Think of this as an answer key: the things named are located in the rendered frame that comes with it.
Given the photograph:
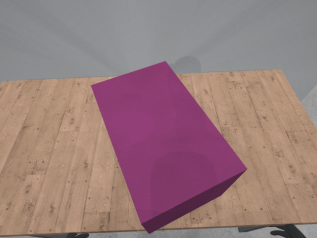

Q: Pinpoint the robot right hand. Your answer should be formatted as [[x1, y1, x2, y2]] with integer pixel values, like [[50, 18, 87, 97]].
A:
[[268, 224, 306, 238]]

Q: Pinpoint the carton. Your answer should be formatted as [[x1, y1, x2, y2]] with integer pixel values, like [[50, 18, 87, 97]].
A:
[[91, 61, 247, 234]]

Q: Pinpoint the table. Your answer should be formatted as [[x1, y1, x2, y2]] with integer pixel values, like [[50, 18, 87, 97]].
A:
[[0, 69, 317, 238]]

